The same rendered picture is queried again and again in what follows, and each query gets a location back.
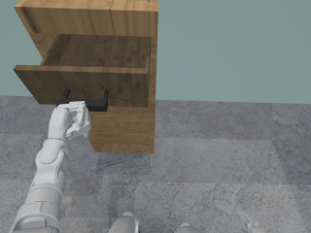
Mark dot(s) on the drawer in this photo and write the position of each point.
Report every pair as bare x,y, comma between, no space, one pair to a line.
90,64

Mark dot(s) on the handle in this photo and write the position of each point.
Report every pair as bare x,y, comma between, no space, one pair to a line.
93,105

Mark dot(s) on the left robot thigh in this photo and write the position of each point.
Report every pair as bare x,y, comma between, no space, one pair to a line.
125,224

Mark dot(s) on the left robot forearm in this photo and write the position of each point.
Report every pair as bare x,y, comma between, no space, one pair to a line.
41,207

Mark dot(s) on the left robot shin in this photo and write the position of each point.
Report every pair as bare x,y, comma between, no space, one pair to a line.
127,214

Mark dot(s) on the right robot hand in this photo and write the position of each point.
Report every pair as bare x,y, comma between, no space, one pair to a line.
250,223

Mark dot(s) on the cabinet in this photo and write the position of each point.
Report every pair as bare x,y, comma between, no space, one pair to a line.
121,128

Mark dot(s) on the left robot hand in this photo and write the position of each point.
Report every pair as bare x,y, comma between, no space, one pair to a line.
61,121

